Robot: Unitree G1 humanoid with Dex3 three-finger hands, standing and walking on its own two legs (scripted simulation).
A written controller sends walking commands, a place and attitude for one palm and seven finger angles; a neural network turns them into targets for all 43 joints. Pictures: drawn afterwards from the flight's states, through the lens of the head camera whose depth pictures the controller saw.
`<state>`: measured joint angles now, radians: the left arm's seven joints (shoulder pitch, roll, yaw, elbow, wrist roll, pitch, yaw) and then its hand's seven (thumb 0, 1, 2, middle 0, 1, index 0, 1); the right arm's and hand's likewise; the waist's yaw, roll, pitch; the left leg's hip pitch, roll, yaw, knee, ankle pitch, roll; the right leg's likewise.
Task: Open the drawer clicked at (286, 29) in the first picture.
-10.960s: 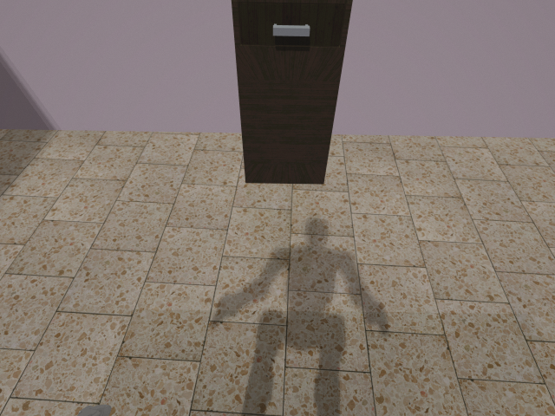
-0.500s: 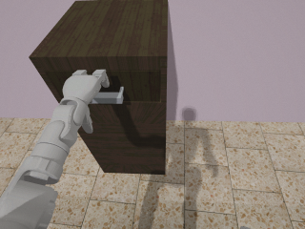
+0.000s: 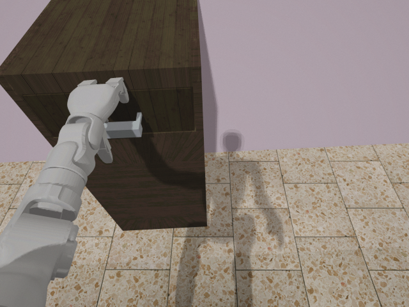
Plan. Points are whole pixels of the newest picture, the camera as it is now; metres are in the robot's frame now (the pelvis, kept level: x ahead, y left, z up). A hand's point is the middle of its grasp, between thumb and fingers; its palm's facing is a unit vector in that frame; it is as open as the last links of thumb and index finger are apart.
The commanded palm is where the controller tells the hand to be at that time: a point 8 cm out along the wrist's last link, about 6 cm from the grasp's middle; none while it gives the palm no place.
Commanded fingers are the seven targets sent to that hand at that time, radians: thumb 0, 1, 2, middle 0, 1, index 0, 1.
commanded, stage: move the hooked fingers above the handle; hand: left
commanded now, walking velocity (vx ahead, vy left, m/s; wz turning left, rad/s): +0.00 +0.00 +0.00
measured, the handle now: (114, 123) +0.52 +0.20 +0.04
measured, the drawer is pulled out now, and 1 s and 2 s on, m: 0.00 0.00 0.00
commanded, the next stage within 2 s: lower the fingers behind the handle in 0.56 s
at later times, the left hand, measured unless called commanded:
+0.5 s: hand (100, 124) +0.46 +0.20 +0.10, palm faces -0.02 -0.04 -1.00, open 13.8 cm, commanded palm +0.45 +0.21 +0.16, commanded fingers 0.00 -0.50 0.30 -0.30 -1.20 -0.30 -1.20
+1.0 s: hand (112, 129) +0.47 +0.19 +0.08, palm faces -0.03 -0.05 -1.00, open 13.8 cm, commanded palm +0.45 +0.19 +0.14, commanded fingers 0.00 -0.50 0.30 -0.30 -1.20 -0.30 -1.20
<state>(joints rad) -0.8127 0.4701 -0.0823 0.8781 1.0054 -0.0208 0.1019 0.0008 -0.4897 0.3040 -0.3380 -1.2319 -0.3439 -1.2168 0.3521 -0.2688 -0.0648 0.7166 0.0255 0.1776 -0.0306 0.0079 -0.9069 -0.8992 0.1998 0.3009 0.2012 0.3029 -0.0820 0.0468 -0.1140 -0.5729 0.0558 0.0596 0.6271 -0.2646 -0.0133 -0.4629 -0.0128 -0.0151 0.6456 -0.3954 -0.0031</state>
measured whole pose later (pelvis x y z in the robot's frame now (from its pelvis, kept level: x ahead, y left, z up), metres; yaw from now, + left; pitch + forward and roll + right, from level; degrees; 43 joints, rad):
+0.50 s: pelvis -0.01 +0.01 +0.00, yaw +1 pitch +11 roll +0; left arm -0.82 0.45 -0.14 0.86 1.00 0.00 0.10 0.00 -0.49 0.30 -0.31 -1.20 -0.32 -1.20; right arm 0.28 -0.25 -0.05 0.68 0.03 0.16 -0.03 0.01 -0.91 -0.90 0.20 0.30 0.20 0.30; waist -0.06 0.04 -0.11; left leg -0.57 0.04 0.05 0.64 -0.26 -0.01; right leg -0.45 -0.02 -0.03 0.65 -0.39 0.00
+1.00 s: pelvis +0.00 +0.00 +0.00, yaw +0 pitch +13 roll +0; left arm -0.79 0.44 -0.09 0.89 1.03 -0.03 0.15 0.00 -0.49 0.30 -0.31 -1.20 -0.32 -1.20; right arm 0.35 -0.26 -0.07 0.72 0.02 0.16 -0.03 0.01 -0.91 -0.90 0.20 0.30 0.20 0.30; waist -0.09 0.05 -0.12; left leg -0.61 0.06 0.05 0.66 -0.27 -0.01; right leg -0.50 -0.01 -0.02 0.67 -0.40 0.00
